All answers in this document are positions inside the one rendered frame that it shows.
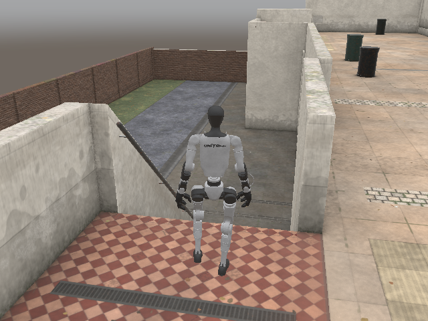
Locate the right robot shin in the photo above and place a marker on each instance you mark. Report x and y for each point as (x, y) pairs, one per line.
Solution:
(225, 245)

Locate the robot left forearm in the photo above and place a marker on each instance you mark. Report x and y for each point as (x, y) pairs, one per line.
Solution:
(184, 180)

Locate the right robot upper arm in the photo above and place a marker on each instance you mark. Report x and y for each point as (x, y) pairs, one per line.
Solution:
(238, 153)

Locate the left robot upper arm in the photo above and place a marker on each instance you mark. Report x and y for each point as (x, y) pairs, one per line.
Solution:
(191, 151)

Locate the right robot hand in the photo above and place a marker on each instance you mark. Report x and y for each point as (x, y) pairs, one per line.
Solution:
(247, 197)

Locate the robot right forearm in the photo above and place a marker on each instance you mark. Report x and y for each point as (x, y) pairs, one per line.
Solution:
(243, 177)

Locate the robot right foot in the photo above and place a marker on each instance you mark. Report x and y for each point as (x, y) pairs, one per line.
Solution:
(222, 270)

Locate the left robot hand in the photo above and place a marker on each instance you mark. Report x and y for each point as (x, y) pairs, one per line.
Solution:
(180, 200)

